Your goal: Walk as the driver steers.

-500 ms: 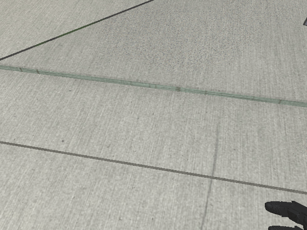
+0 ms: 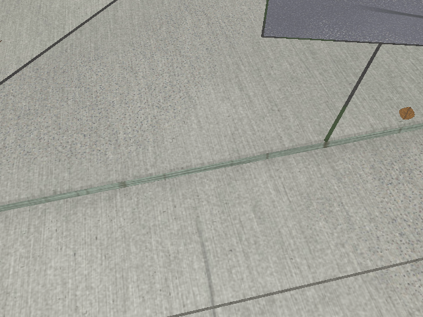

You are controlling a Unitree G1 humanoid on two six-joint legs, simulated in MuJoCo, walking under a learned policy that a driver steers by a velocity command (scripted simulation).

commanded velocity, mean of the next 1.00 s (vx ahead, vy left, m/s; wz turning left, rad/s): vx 0.50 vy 0.00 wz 0.12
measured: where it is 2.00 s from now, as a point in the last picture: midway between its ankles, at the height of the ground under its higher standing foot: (157, 183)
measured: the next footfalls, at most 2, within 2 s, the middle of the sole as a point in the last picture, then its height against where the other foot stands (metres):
left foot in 0.48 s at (194, 305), level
right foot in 0.92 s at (266, 267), level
